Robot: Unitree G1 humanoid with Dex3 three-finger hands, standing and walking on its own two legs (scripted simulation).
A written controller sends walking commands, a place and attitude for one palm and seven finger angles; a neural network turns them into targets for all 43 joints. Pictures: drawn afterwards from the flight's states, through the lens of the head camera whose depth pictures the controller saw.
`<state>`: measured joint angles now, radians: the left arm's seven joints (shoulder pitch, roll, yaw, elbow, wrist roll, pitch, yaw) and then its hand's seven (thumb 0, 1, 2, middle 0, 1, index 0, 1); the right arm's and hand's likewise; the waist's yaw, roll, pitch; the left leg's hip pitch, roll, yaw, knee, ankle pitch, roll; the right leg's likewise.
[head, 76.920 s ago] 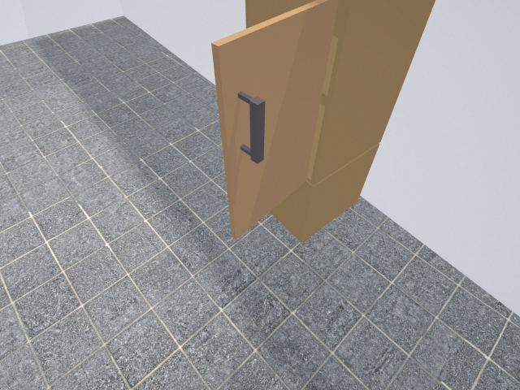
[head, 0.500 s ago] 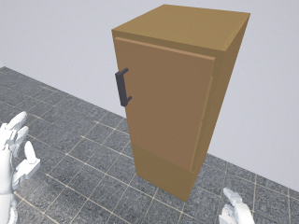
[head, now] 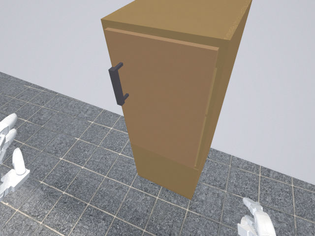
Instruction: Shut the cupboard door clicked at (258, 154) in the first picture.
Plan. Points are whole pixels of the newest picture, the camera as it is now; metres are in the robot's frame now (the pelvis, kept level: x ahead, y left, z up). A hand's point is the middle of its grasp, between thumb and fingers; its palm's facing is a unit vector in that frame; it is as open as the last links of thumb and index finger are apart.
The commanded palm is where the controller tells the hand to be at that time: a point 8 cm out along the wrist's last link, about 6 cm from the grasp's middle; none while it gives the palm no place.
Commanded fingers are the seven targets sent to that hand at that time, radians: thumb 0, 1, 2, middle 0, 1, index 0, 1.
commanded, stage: step back with the hand held close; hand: left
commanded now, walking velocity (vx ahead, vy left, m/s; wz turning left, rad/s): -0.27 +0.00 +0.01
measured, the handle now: (120, 84) +0.59 +0.18 +0.07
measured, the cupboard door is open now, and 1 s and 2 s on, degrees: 0 0 0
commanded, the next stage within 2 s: stop stepping back and stand still in 0.86 s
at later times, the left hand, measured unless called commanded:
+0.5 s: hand out of the picture +0.08 +0.29 +0.17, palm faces +0.51 -0.74 -0.43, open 7.4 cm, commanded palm +0.04 +0.32 +0.18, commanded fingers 0.00 0.90 0.90 -0.20 -0.30 -0.20 -0.30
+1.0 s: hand out of the picture -0.01 +0.32 +0.17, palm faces +0.50 -0.77 -0.39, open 7.4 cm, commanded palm -0.07 +0.35 +0.18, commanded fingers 0.00 0.90 0.90 -0.20 -0.30 -0.20 -0.30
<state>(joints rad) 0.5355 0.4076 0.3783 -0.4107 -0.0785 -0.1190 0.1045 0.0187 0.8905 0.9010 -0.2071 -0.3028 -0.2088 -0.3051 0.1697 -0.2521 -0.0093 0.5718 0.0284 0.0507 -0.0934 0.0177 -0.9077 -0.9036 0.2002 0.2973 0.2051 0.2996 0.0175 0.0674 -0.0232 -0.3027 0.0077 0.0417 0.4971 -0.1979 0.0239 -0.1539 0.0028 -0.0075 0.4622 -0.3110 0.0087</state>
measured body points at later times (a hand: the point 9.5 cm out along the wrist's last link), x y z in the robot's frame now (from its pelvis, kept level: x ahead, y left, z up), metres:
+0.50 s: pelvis -0.09 +0.01 -0.01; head -0.09 +0.02 +0.44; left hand +0.05 +0.33 +0.19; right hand +0.08 -0.21 -0.10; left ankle +0.03 +0.11 -0.73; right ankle -0.04 -0.12 -0.74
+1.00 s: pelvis -0.19 +0.04 -0.02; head -0.19 +0.07 +0.43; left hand -0.04 +0.36 +0.19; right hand -0.01 -0.19 -0.08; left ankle -0.08 +0.12 -0.74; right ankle -0.15 -0.10 -0.73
